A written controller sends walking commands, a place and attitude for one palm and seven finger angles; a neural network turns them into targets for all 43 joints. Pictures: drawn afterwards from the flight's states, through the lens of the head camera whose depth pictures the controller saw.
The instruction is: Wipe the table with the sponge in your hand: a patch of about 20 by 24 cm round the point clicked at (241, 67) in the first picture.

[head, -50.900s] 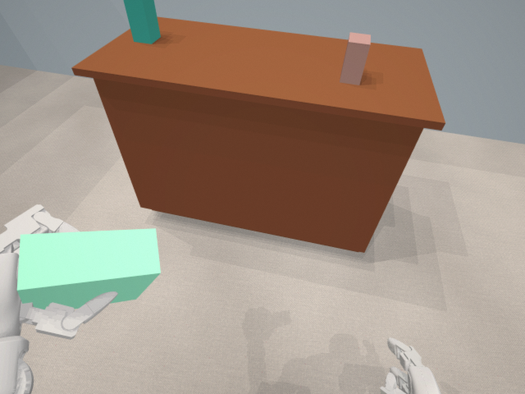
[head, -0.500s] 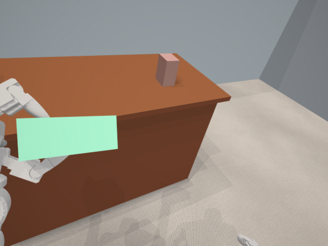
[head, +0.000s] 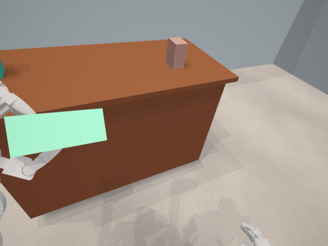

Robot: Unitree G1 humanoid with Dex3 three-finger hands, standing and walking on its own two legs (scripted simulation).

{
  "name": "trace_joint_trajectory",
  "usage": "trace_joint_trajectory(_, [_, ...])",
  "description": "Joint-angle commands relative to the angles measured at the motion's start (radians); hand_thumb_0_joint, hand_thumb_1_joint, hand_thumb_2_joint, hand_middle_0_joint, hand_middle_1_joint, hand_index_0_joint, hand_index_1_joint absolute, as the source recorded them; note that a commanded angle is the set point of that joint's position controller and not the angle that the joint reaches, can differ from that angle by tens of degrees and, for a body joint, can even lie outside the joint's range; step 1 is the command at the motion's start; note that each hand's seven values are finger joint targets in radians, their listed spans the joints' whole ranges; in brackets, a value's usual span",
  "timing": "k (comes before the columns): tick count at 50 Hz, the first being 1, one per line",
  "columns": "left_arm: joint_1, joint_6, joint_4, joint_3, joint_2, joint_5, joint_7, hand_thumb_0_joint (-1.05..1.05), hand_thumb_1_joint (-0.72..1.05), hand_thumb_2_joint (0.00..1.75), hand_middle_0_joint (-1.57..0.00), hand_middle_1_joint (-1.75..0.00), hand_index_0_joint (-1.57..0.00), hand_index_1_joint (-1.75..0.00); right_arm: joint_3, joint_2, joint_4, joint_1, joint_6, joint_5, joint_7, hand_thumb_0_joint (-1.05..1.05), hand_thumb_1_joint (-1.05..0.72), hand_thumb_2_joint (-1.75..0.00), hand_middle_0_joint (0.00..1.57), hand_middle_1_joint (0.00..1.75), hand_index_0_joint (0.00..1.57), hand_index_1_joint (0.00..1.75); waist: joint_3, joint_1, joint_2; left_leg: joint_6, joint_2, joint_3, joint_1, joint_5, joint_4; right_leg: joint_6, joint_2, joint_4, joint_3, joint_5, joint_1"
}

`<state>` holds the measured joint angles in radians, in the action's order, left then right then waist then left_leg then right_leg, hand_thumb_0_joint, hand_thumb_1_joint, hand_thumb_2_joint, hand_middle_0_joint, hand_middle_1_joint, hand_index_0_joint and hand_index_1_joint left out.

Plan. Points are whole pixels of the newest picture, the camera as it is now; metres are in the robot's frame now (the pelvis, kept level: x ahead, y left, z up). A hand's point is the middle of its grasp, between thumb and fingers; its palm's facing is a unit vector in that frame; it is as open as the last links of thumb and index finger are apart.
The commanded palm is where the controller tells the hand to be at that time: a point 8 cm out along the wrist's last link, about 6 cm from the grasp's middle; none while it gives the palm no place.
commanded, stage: stop stepping back and stand still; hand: left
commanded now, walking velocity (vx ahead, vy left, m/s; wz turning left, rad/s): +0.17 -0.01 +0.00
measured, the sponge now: (68, 129) +0.24 +0.21 +0.22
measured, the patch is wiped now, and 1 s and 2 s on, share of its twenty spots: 1.00 1.00 1.00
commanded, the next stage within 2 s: stand and wait in 0.14 s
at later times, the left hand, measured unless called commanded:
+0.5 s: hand (42, 120) +0.23 +0.25 +0.24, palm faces +0.51 -0.81 -0.29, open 9.1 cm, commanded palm +0.18 +0.28 +0.26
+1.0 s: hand (43, 123) +0.23 +0.25 +0.23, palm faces +0.46 -0.81 -0.36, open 9.1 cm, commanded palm +0.18 +0.29 +0.26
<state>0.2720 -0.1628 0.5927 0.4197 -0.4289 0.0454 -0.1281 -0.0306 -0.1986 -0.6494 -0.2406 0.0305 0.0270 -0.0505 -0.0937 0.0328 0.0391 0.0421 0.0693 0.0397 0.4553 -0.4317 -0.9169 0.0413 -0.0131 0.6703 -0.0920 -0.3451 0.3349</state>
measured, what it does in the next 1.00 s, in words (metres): stands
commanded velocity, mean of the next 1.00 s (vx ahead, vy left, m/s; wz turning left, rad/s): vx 0.02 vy -0.01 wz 0.00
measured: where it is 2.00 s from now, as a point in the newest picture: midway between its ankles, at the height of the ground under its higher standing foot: outside the picture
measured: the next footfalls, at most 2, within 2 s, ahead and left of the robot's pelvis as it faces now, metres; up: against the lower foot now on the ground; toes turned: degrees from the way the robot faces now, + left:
none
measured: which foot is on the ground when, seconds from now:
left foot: down 0.00-1.00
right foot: down 0.00-1.00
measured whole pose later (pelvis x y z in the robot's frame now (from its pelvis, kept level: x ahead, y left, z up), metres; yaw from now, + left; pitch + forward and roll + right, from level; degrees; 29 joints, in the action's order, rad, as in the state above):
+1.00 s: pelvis +0.02 +0.01 +0.02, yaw +1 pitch -1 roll -1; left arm 0.39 -0.16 0.58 0.40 -0.40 0.05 -0.15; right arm -0.02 -0.21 -0.58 -0.16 0.02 0.02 -0.03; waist 0.02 0.02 -0.01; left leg -0.01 0.06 0.03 0.26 -0.26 -0.53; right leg 0.02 0.03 0.47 -0.05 -0.26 0.19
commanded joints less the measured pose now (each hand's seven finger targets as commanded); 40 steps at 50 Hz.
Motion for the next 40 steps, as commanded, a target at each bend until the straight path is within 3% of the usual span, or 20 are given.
trace_joint_trajectory(1, [-0.280, -0.069, 0.213, -0.008, -0.114, 0.016, -0.037, 0.00, 0.10, 1.30, -1.20, -1.60, -1.20, -1.60, 0.030, -0.150, 0.188, 0.136, 0.107, -0.002, -0.029, 0.00, -0.90, -0.90, 0.20, 0.30, 0.20, 0.30, 0.100, -0.083, -0.632, 0.090, 0.266, -0.571, -0.240, -0.487, 0.771, -0.011, 0.072, 0.469, 0.012, -0.267, 0.437])
trace_joint_trajectory(2, [-0.341, -0.080, 0.192, 0.014, -0.150, -0.005, -0.042, 0.00, 0.10, 1.30, -1.20, -1.60, -1.20, -1.60, 0.027, -0.113, 0.189, 0.135, 0.129, 0.003, -0.018, 0.00, -0.90, -0.90, 0.20, 0.30, 0.20, 0.30, 0.137, -0.066, -0.425, 0.165, 0.298, -0.625, -0.122, -0.425, 0.795, -0.003, 0.020, 0.547, 0.132, -0.157, 0.415])
trace_joint_trajectory(3, [-0.266, -0.069, 0.119, 0.074, -0.199, -0.015, -0.041, 0.00, 0.10, 1.30, -1.20, -1.60, -1.20, -1.60, 0.060, -0.126, 0.180, 0.107, 0.129, 0.002, -0.012, 0.00, -0.90, -0.90, 0.20, 0.30, 0.20, 0.30, 0.020, -0.016, -0.194, 0.140, 0.240, -0.404, -0.117, -0.212, 0.706, -0.011, 0.000, 0.491, 0.099, -0.133, 0.235])
trace_joint_trajectory(4, [-0.215, -0.056, 0.125, 0.047, -0.161, 0.003, -0.037, 0.00, 0.10, 1.30, -1.20, -1.60, -1.20, -1.60, 0.057, -0.129, 0.192, 0.076, 0.119, 0.008, 0.000, 0.00, -0.90, -0.90, 0.20, 0.30, 0.20, 0.30, 0.008, -0.043, -0.119, 0.122, 0.206, -0.377, -0.075, -0.260, 0.689, -0.028, 0.019, 0.383, 0.050, -0.120, 0.173])
trace_joint_trajectory(8, [-0.082, -0.041, 0.164, 0.055, -0.142, 0.001, -0.039, 0.00, 0.10, 1.30, -1.20, -1.60, -1.20, -1.60, 0.029, -0.106, 0.215, 0.173, 0.115, -0.007, 0.005, 0.00, -0.90, -0.90, 0.20, 0.30, 0.20, 0.30, 0.059, -0.011, -0.337, 0.061, 0.157, -0.243, 0.105, -0.332, 0.643, -0.018, 0.036, -0.001, 0.020, -0.115, -0.140])
trace_joint_trajectory(9, [-0.022, -0.039, 0.167, 0.065, -0.146, -0.001, -0.040, 0.00, 0.10, 1.30, -1.20, -1.60, -1.20, -1.60, 0.030, -0.112, 0.222, 0.181, 0.103, -0.016, 0.005, 0.00, -0.90, -0.90, 0.20, 0.30, 0.20, 0.30, 0.047, 0.012, -0.274, 0.031, 0.109, -0.183, 0.193, -0.322, 0.495, -0.001, 0.049, -0.125, 0.040, -0.089, -0.296])
trace_joint_trajectory(10, [0.023, -0.037, 0.163, 0.062, -0.142, -0.005, -0.033, 0.00, 0.10, 1.30, -1.20, -1.60, -1.20, -1.60, 0.038, -0.111, 0.228, 0.177, 0.090, -0.022, 0.011, 0.00, -0.90, -0.90, 0.20, 0.30, 0.20, 0.30, 0.052, 0.014, -0.068, 0.006, 0.021, -0.087, 0.257, -0.256, 0.257, 0.037, -0.006, -0.253, 0.128, -0.071, -0.351])
trace_joint_trajectory(11, [0.019, -0.040, 0.193, 0.073, -0.161, -0.003, -0.026, 0.00, 0.10, 1.30, -1.20, -1.60, -1.20, -1.60, 0.055, -0.108, 0.224, 0.155, 0.074, -0.017, 0.015, 0.00, -0.90, -0.90, 0.20, 0.30, 0.20, 0.30, 0.036, 0.001, 0.192, -0.018, -0.045, 0.013, 0.306, -0.139, -0.086, 0.114, -0.202, -0.413, 0.438, -0.108, -0.337])
trace_joint_trajectory(12, [-0.049, -0.048, 0.234, 0.083, -0.179, 0.010, -0.024, 0.00, 0.10, 1.30, -1.20, -1.60, -1.20, -1.60, 0.060, -0.124, 0.212, 0.132, 0.076, -0.012, 0.008, 0.00, -0.90, -0.90, 0.20, 0.30, 0.20, 0.30, 0.025, -0.031, 0.221, -0.026, -0.038, -0.040, 0.251, -0.050, -0.254, 0.130, -0.293, -0.471, 0.520, 0.085, -0.247])
trace_joint_trajectory(13, [-0.095, -0.064, 0.273, 0.127, -0.227, 0.015, -0.025, 0.00, 0.10, 1.30, -1.20, -1.60, -1.20, -1.60, 0.052, -0.116, 0.197, 0.122, 0.081, -0.020, 0.006, 0.00, -0.90, -0.90, 0.20, 0.30, 0.20, 0.30, -0.034, -0.052, 0.111, -0.035, -0.024, -0.056, 0.197, 0.014, -0.289, 0.134, -0.283, -0.412, 0.444, 0.285, -0.231])
trace_joint_trajectory(14, [-0.075, -0.062, 0.242, 0.134, -0.206, 0.017, -0.030, 0.00, 0.10, 1.30, -1.20, -1.60, -1.20, -1.60, 0.051, -0.090, 0.175, 0.121, 0.089, -0.011, 0.010, 0.00, -0.90, -0.90, 0.20, 0.30, 0.20, 0.30, -0.087, -0.056, 0.105, -0.024, -0.007, -0.095, 0.160, 0.020, -0.225, 0.144, -0.301, -0.399, 0.493, 0.117, -0.208])
trace_joint_trajectory(15, [-0.092, -0.057, 0.268, 0.123, -0.201, 0.018, -0.030, 0.00, 0.10, 1.30, -1.20, -1.60, -1.20, -1.60, 0.062, -0.106, 0.184, 0.123, 0.080, -0.006, 0.009, 0.00, -0.90, -0.90, 0.20, 0.30, 0.20, 0.30, -0.026, -0.063, 0.030, -0.028, 0.013, -0.098, 0.125, 0.045, -0.151, 0.148, -0.298, -0.398, 0.499, 0.053, -0.131])
trace_joint_trajectory(19, [-0.054, -0.059, 0.179, 0.067, -0.132, 0.025, -0.049, 0.00, 0.10, 1.30, -1.20, -1.60, -1.20, -1.60, 0.038, -0.088, 0.168, 0.119, 0.073, -0.015, -0.017, 0.00, -0.90, -0.90, 0.20, 0.30, 0.20, 0.30, -0.001, -0.061, -0.049, -0.008, -0.014, 0.004, -0.226, 0.133, 0.331, 0.097, -0.193, -0.295, 0.248, 0.021, -0.009])
trace_joint_trajectory(20, [-0.072, -0.061, 0.158, 0.049, -0.115, 0.024, -0.049, 0.00, 0.10, 1.30, -1.20, -1.60, -1.20, -1.60, 0.042, -0.099, 0.175, 0.133, 0.083, -0.015, -0.025, 0.00, -0.90, -0.90, 0.20, 0.30, 0.20, 0.30, 0.003, -0.063, -0.037, -0.002, -0.012, -0.031, -0.275, 0.141, 0.417, 0.059, -0.142, -0.229, 0.196, 0.023, -0.008])
trace_joint_trajectory(22, [-0.096, -0.063, 0.134, 0.054, -0.122, 0.018, -0.057, 0.00, 0.10, 1.30, -1.20, -1.60, -1.20, -1.60, 0.052, -0.137, 0.179, 0.141, 0.088, -0.013, -0.029, 0.00, -0.90, -0.90, 0.20, 0.30, 0.20, 0.30, 0.031, -0.036, -0.191, 0.058, 0.131, -0.259, -0.271, 0.092, 0.543, -0.018, -0.007, -0.114, 0.113, 0.040, 0.031])
trace_joint_trajectory(24, [-0.103, -0.063, 0.125, 0.067, -0.131, 0.012, -0.056, 0.00, 0.10, 1.30, -1.20, -1.60, -1.20, -1.60, 0.059, -0.156, 0.191, 0.128, 0.092, 0.001, -0.018, 0.00, -0.90, -0.90, 0.20, 0.30, 0.20, 0.30, 0.011, -0.017, -0.124, 0.056, 0.152, -0.271, -0.226, 0.205, 0.531, -0.057, 0.039, -0.126, 0.075, 0.089, -0.061])
trace_joint_trajectory(26, [-0.104, -0.065, 0.166, 0.058, -0.136, 0.001, -0.042, 0.00, 0.10, 1.30, -1.20, -1.60, -1.20, -1.60, 0.044, -0.127, 0.191, 0.153, 0.101, -0.010, -0.009, 0.00, -0.90, -0.90, 0.20, 0.30, 0.20, 0.30, 0.039, -0.024, -0.208, 0.034, 0.097, -0.194, -0.178, 0.293, 0.518, -0.036, 0.015, -0.141, 0.075, 0.162, -0.103])
trace_joint_trajectory(29, [-0.035, -0.069, 0.200, 0.056, -0.134, 0.003, -0.036, 0.00, 0.10, 1.30, -1.20, -1.60, -1.20, -1.60, 0.055, -0.130, 0.200, 0.151, 0.101, -0.010, 0.009, 0.00, -0.90, -0.90, 0.20, 0.30, 0.20, 0.30, -0.028, -0.022, -0.070, 0.002, 0.048, -0.107, -0.189, 0.480, 0.392, -0.018, -0.038, -0.197, 0.148, 0.411, -0.210])
trace_joint_trajectory(33, [0.062, -0.080, 0.260, 0.100, -0.165, 0.013, -0.040, 0.00, 0.10, 1.30, -1.20, -1.60, -1.20, -1.60, 0.059, -0.115, 0.209, 0.145, 0.087, -0.009, 0.021, 0.00, -0.90, -0.90, 0.20, 0.30, 0.20, 0.30, -0.121, -0.033, -0.047, -0.026, 0.019, -0.054, -0.221, 0.574, 0.353, -0.003, -0.104, -0.173, 0.184, 0.695, -0.298])
trace_joint_trajectory(40, [0.086, -0.071, 0.224, 0.117, -0.152, 0.024, -0.043, 0.00, 0.10, 1.30, -1.20, -1.60, -1.20, -1.60, 0.060, -0.111, 0.224, 0.167, 0.048, -0.005, 0.014, 0.00, -0.90, -0.90, 0.20, 0.30, 0.20, 0.30, -0.087, -0.038, -0.078, -0.021, 0.036, -0.072, -0.286, 0.620, 0.394, -0.020, -0.061, -0.195, 0.157, 0.614, -0.235])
